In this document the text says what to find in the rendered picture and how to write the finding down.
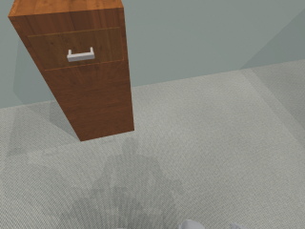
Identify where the handle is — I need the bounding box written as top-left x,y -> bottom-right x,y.
67,47 -> 95,62

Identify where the drawer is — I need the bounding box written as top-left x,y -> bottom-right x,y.
27,27 -> 123,70

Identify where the cabinet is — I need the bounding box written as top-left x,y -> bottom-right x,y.
8,0 -> 134,142

